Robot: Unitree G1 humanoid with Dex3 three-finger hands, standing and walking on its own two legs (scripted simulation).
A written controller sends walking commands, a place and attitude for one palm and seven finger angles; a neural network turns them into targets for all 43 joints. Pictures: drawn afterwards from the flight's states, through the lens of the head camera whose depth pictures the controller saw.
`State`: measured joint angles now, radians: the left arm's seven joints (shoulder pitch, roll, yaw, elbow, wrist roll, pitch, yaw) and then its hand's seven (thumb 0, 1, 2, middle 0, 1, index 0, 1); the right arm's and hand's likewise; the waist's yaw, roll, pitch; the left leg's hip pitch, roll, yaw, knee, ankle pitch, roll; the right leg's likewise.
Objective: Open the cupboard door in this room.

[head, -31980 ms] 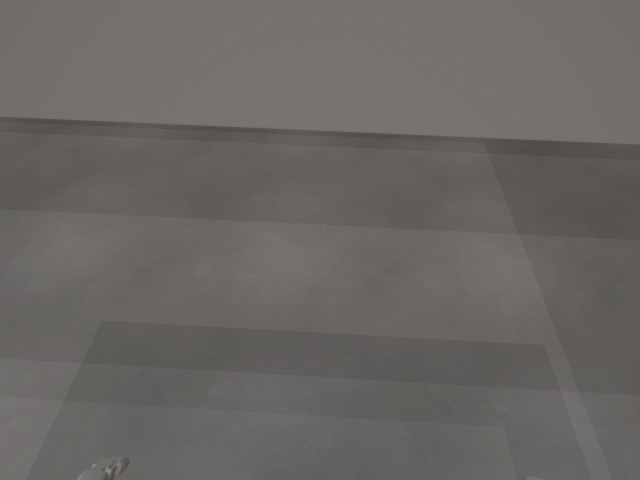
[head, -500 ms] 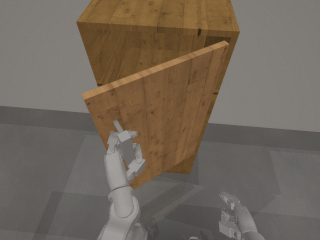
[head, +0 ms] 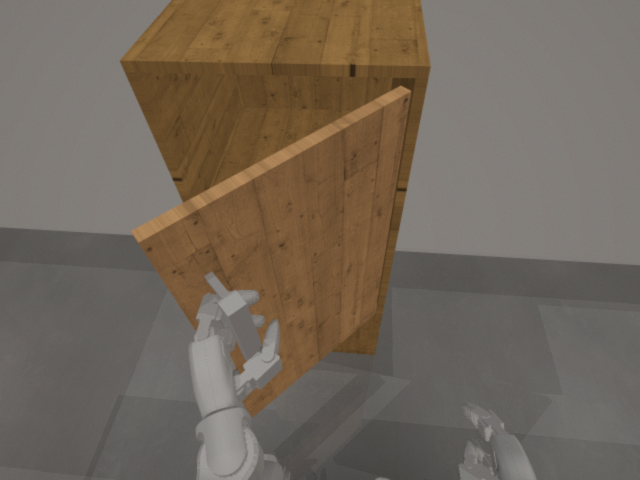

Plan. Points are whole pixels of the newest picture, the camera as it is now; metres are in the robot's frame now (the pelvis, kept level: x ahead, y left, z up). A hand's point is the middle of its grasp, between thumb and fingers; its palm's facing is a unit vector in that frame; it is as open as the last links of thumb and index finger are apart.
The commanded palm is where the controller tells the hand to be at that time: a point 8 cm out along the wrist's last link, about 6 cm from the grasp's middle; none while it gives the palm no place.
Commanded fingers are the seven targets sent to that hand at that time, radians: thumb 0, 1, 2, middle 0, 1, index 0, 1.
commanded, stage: open thumb and fingers to let go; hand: left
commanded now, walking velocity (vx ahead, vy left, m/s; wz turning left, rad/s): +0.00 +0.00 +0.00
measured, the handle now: (236, 322) +0.30 +0.12 +0.04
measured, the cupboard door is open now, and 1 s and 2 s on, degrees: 46 49 48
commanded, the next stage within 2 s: slide the hand sideways off the handle in 0.58 s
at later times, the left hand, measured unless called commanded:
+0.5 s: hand (261, 355) +0.26 +0.08 +0.04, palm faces +0.28 -0.96 -0.01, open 14.7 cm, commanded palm +0.22 +0.13 +0.04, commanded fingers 0.00 -0.50 0.30 -0.17 -0.40 -0.17 -0.40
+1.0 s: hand (255, 391) +0.22 +0.08 +0.05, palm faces -0.13 -0.99 +0.06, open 16.3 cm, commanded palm +0.20 +0.14 +0.04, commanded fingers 0.00 -0.50 0.30 -0.15 -0.30 -0.15 -0.30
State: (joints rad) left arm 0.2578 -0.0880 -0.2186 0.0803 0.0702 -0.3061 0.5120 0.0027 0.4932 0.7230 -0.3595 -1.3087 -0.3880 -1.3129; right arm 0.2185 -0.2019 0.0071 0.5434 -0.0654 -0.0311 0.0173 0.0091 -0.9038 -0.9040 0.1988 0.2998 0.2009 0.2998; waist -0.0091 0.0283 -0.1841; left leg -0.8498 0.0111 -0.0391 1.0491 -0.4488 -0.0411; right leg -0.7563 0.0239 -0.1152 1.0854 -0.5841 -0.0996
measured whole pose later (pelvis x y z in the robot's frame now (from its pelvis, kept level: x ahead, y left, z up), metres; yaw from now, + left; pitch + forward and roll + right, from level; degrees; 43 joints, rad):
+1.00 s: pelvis -0.01 +0.05 -0.01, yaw -2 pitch +14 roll -1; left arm 0.34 0.02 -0.31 -0.05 0.00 -0.37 0.13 -0.02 -0.51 0.30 -0.15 -0.32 -0.15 -0.33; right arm 0.26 -0.22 0.01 0.41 -0.02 -0.01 0.03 0.01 -0.90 -0.90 0.20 0.30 0.20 0.30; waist -0.02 0.05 -0.16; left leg -0.93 0.00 0.01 1.16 -0.48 0.02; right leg -0.83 0.01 -0.07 1.16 -0.58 -0.04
